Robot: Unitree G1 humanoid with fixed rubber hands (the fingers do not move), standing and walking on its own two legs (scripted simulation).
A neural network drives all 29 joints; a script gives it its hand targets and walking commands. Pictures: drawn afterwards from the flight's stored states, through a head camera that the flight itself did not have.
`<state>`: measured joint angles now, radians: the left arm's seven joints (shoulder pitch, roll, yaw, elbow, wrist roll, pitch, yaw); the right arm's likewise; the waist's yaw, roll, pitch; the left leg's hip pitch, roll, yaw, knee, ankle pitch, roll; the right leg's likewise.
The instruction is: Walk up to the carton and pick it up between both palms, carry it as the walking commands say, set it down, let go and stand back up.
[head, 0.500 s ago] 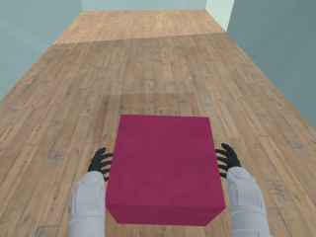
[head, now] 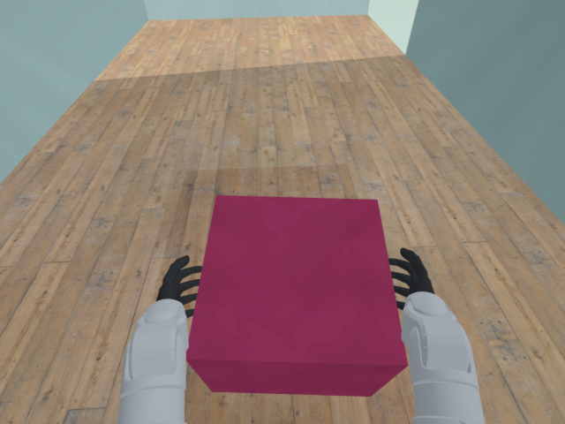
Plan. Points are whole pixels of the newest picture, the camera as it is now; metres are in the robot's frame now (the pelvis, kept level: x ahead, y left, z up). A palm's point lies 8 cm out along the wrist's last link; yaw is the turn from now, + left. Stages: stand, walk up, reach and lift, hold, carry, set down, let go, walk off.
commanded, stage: carry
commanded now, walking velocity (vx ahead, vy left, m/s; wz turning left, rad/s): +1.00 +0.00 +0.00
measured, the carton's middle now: (293, 296) +0.34 +0.00 -0.02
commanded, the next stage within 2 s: none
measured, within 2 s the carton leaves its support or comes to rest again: neither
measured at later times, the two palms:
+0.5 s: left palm (217, 202) +0.46 +0.13 +0.08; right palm (414, 193) +0.47 -0.22 +0.09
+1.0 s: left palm (237, 91) +0.91 +0.13 +0.09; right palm (367, 86) +0.88 -0.21 +0.11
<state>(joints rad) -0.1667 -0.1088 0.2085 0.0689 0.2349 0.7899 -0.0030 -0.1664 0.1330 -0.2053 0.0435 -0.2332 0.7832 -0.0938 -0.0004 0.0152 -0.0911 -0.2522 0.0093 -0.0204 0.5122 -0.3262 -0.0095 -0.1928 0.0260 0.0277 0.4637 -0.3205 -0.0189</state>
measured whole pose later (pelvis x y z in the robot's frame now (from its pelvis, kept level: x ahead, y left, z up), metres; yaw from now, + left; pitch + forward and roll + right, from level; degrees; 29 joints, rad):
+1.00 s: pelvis +0.66 -0.02 +0.01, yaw -4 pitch +3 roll -2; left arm -0.01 -0.13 0.09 -0.53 0.11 1.23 0.15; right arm -0.03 0.13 -0.15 -0.53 -0.10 1.18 -0.13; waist -0.03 0.00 -0.06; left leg -0.04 0.06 0.23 0.24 -0.25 0.02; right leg -0.67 -0.15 -0.13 0.78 -0.04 0.01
